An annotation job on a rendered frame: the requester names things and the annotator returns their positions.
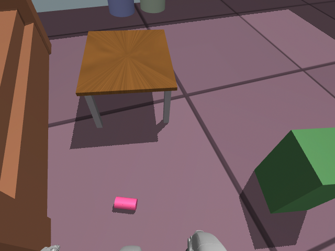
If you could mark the sofa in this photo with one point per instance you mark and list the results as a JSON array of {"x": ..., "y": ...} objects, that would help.
[{"x": 24, "y": 109}]

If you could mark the coffee table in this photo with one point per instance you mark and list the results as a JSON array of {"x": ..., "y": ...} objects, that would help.
[{"x": 126, "y": 61}]

